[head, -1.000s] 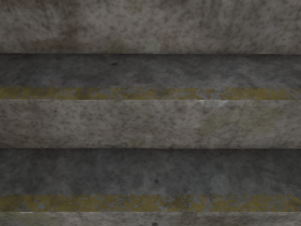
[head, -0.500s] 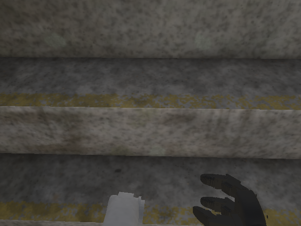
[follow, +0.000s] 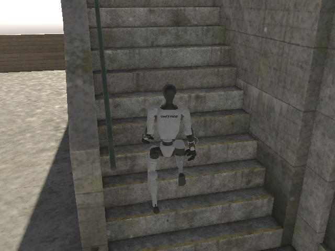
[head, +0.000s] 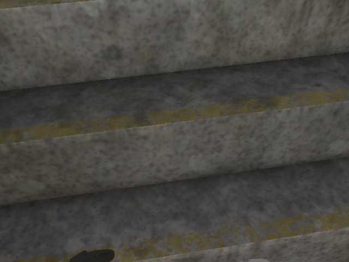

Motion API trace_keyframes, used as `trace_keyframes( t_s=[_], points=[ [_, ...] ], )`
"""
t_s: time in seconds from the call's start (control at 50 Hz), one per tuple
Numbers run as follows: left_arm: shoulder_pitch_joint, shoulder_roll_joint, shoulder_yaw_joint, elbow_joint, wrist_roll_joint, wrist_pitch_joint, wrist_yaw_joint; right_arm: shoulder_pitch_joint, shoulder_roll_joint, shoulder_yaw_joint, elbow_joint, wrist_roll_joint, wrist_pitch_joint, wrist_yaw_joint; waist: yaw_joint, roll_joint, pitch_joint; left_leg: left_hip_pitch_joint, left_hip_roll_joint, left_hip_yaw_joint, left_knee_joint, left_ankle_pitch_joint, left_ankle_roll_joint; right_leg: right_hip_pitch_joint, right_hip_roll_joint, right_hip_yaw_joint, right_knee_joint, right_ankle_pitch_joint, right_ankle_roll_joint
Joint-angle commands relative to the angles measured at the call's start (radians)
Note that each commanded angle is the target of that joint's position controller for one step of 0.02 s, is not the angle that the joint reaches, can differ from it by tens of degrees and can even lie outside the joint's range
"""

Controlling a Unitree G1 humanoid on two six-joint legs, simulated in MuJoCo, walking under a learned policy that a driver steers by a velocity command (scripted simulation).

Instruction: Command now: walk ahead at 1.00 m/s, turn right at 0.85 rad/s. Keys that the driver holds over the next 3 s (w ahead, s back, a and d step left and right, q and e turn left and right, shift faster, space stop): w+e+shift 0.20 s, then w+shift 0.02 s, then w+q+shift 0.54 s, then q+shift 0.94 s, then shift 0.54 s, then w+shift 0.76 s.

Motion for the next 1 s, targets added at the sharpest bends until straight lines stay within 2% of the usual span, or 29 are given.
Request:
trace_keyframes(
  t_s=[0.02, 0.06, 0.18, 0.24, 0.26, 0.28, 0.3, 0.32, 0.34, 0.36, 0.38, 0.4, 0.42, 0.46, 0.5, 0.54, 0.58, 0.62, 0.68, 0.74, 0.78, 0.84, 0.88, 0.9, 0.92, 0.94, 0.96, 0.98, 1.0],
  points=[
    [-0.036, 0.083, 0.044, -0.039, 0.015, 0.013, -0.012, 0.013, -0.141, -0.040, -0.073, -0.009, -0.040, -0.015, 0.012, -0.040, 0.131, 0.136, 0.266, -0.218, -0.418, -0.235, 0.097, -0.147, -0.034, 0.029, -0.009, -0.038, -0.004],
    [-0.091, 0.097, 0.055, -0.056, 0.010, 0.007, -0.036, 0.025, -0.151, -0.048, -0.105, -0.010, -0.044, -0.015, -0.001, 0.006, 0.127, 0.218, 0.294, -0.192, -0.464, -0.232, 0.111, -0.166, -0.048, 0.023, -0.077, -0.071, 0.012],
    [-0.295, 0.061, 0.049, -0.149, -0.007, 0.008, -0.017, 0.161, -0.162, -0.064, -0.096, -0.046, -0.050, 0.003, -0.104, 0.144, 0.190, 0.689, 0.389, -0.068, -0.616, -0.037, 0.106, -0.544, -0.122, 0.049, 0.106, -0.542, -0.027],
    [-0.381, 0.076, 0.025, -0.224, -0.014, 0.025, -0.012, 0.165, -0.133, -0.041, -0.079, -0.041, -0.041, 0.013, -0.098, 0.118, 0.281, 0.565, 0.289, 0.104, -0.717, 0.062, 0.078, -0.436, -0.162, -0.077, -0.151, -0.628, -0.059],
    [-0.403, 0.051, 0.002, -0.279, -0.004, 0.034, -0.012, 0.172, -0.104, -0.027, -0.054, -0.018, -0.034, 0.012, -0.097, 0.144, 0.278, 0.495, 0.270, 0.130, -0.796, 0.138, 0.081, -0.337, -0.190, -0.121, -0.221, -0.569, -0.069],
    [-0.395, 0.044, -0.005, -0.304, -0.009, 0.042, -0.008, 0.094, -0.142, -0.034, -0.063, 0.006, -0.026, 0.015, -0.055, 0.160, 0.324, 0.415, 0.223, 0.163, -0.843, 0.345, 0.084, -0.218, -0.206, -0.137, -0.371, -0.565, -0.073],
    [-0.282, 0.060, -0.024, -0.267, -0.030, 0.042, -0.034, -0.013, -0.178, -0.035, -0.114, 0.052, -0.007, 0.016, -0.009, 0.101, 0.247, 0.183, 0.136, 0.217, -0.888, 0.540, 0.135, 0.237, -0.185, -0.267, -0.791, -0.460, -0.086],
    [-0.064, 0.112, 0.002, -0.159, -0.062, 0.028, -0.043, 0.101, -0.213, -0.032, -0.136, 0.121, 0.003, 0.020, -0.011, 0.095, 0.020, 0.136, 0.144, 0.083, -0.688, 1.228, 0.247, 0.734, -0.050, -0.374, -0.808, -0.483, -0.061],
    [0.330, 0.134, 0.039, -0.074, -0.055, 0.012, -0.041, 0.110, -0.311, -0.047, -0.141, 0.115, -0.011, 0.031, 0.142, 0.271, -0.236, 0.225, 0.200, -0.020, -0.359, 1.937, 0.262, 1.065, 0.080, -0.298, -0.777, -0.492, -0.056],
    [0.398, 0.224, 0.075, -0.085, -0.018, 0.009, -0.034, 0.065, -0.351, -0.066, -0.182, 0.125, -0.035, 0.058, 0.205, 0.303, -0.369, 0.181, 0.112, -0.094, -0.031, 1.791, 0.206, 1.173, 0.072, -0.057, -1.006, -0.542, -0.064],
    [0.340, 0.361, 0.123, -0.118, 0.033, 0.006, -0.025, 0.012, -0.228, -0.056, -0.294, 0.125, -0.060, 0.078, 0.149, 0.100, -0.387, -0.161, -0.021, -0.190, 0.404, 1.093, 0.080, 1.342, -0.210, 0.501, -1.455, -0.792, -0.032],
    [0.355, 0.464, 0.157, -0.104, 0.035, 0.000, -0.017, -0.104, -0.131, -0.050, -0.349, 0.107, -0.065, 0.114, 0.174, -0.146, -0.514, -0.244, -0.196, -0.409, 0.949, 0.373, 0.029, 1.334, -0.362, 0.808, -1.811, -0.932, 0.062],
    [0.256, 0.426, 0.136, -0.080, 0.027, -0.027, -0.037, -0.090, 0.000, -0.034, -0.378, 0.085, -0.049, 0.087, 0.103, -0.148, -0.534, -0.342, -0.245, -0.671, 1.322, 0.387, 0.002, 1.292, -0.391, 0.738, -1.812, -0.895, 0.187],
    [0.210, 0.299, 0.092, 0.039, 0.018, -0.069, -0.041, -0.144, 0.094, -0.014, -0.442, 0.047, -0.029, 0.056, -0.013, -0.132, -0.239, -0.498, -0.169, -0.578, 1.421, 0.529, 0.046, 1.086, -0.356, 0.483, -1.608, -0.647, 0.195],
    [0.179, 0.178, 0.055, 0.105, 0.007, -0.099, -0.036, -0.073, 0.079, -0.014, -0.384, 0.004, -0.006, 0.060, -0.074, -0.082, -0.026, -0.563, -0.144, -0.471, 1.310, 0.561, 0.079, 0.963, -0.296, 0.235, -1.463, -0.607, 0.116],
    [0.328, 0.196, 0.063, 0.143, 0.010, -0.124, -0.005, -0.206, -0.007, -0.032, -0.397, 0.012, 0.003, 0.052, 0.045, -0.132, -0.034, -0.555, -0.220, -0.430, 1.191, 0.376, 0.062, 1.209, -0.305, 0.277, -1.542, 0.104, 0.104],
    [0.447, 0.161, 0.062, 0.197, 0.020, -0.137, 0.011, -0.294, 0.025, -0.021, -0.412, 0.047, 0.023, 0.061, 0.051, -0.124, -0.090, -0.555, -0.246, -0.412, 1.130, 0.331, 0.091, 1.363, -0.319, 0.261, -1.597, 0.314, 0.098],
    [0.519, 0.068, 0.038, 0.243, 0.034, -0.145, 0.013, -0.352, 0.091, 0.006, -0.428, 0.049, 0.041, 0.078, 0.033, -0.067, -0.066, -0.546, -0.250, -0.417, 1.031, 0.349, 0.133, 1.370, -0.302, 0.202, -1.679, 0.147, 0.131],
    [0.590, 0.030, 0.021, 0.293, 0.039, -0.165, 0.012, -0.408, 0.167, 0.044, -0.458, 0.018, 0.062, 0.088, 0.014, -0.072, 0.025, -0.713, -0.274, -0.425, 1.184, 0.357, 0.162, 1.338, -0.298, 0.148, -1.761, 0.055, 0.197],
    [0.574, 0.043, 0.008, 0.277, 0.048, -0.181, 0.027, -0.397, 0.193, 0.064, -0.442, 0.019, 0.083, 0.083, -0.031, -0.069, 0.053, -1.002, -0.311, -0.440, 1.582, 0.405, 0.173, 1.234, -0.344, 0.077, -1.805, -0.163, 0.215],
    [0.495, 0.072, -0.001, 0.257, 0.041, -0.195, 0.006, -0.437, 0.166, 0.064, -0.453, 0.010, 0.100, 0.059, -0.083, -0.049, 0.136, -1.122, -0.292, -0.439, 1.788, 0.449, 0.168, 1.062, -0.359, 0.009, -1.864, -0.290, 0.242],
    [0.448, 0.059, -0.020, 0.250, 0.032, -0.211, -0.014, -0.531, 0.100, 0.047, -0.479, -0.001, 0.134, 0.010, -0.091, -0.001, 0.256, -1.030, -0.263, -0.322, 1.674, 0.452, 0.138, 0.809, -0.277, -0.235, -1.923, -0.072, 0.312],
    [0.567, 0.078, -0.017, 0.296, 0.016, -0.196, 0.010, -0.658, 0.092, 0.047, -0.530, 0.024, 0.180, 0.004, -0.032, -0.057, 0.298, -0.961, -0.236, -0.156, 1.472, 0.360, 0.116, 0.797, -0.230, -0.329, -1.987, 0.120, 0.313],
    [0.666, 0.211, -0.054, 0.391, 0.170, -0.099, -0.096, -0.634, -0.118, -0.004, -0.623, 0.224, 0.211, 0.060, -0.118, -0.299, 0.048, -0.983, -0.300, -0.233, 1.422, 0.227, 0.267, 0.868, -0.228, -0.260, -1.863, 0.886, 0.220],
    [0.756, 0.216, -0.055, 0.423, 0.208, -0.049, -0.147, -0.557, -0.106, 0.010, -0.606, 0.197, 0.240, 0.071, -0.086, -0.302, 0.071, -1.076, -0.299, -0.235, 1.253, 0.164, 0.312, 1.004, -0.301, -0.237, -1.859, 1.265, 0.160],
    [0.613, 0.289, -0.052, 0.407, 0.153, 0.007, -0.220, -0.585, -0.090, 0.050, -0.659, 0.108, 0.308, 0.112, -0.143, -0.235, 0.033, -0.893, -0.267, -0.111, 0.837, -0.116, 0.347, 0.928, -0.370, -0.277, -1.973, 1.713, 0.115],
    [0.704, 0.352, -0.057, 0.471, 0.141, 0.047, -0.235, -0.595, 0.008, 0.089, -0.672, 0.085, 0.384, 0.151, -0.144, -0.309, -0.079, -0.776, -0.336, -0.031, 0.794, -0.121, 0.340, 1.003, -0.406, -0.287, -1.986, 2.078, 0.057],
    [0.691, 0.369, -0.060, 0.469, 0.135, 0.029, -0.213, -0.468, 0.059, 0.105, -0.611, 0.101, 0.393, 0.167, -0.137, -0.259, -0.101, -0.773, -0.338, -0.088, 0.753, -0.039, 0.292, 1.204, -0.431, -0.349, -1.911, 2.169, 0.113],
    [0.655, 0.436, -0.024, 0.499, 0.056, -0.007, -0.197, -0.337, -0.013, 0.077, -0.591, 0.104, 0.391, 0.173, -0.187, -0.379, -0.211, -0.693, -0.427, -0.040, 0.639, -0.175, 0.304, 1.325, -0.450, -0.340, -1.793, 2.637, 0.121]
  ],
)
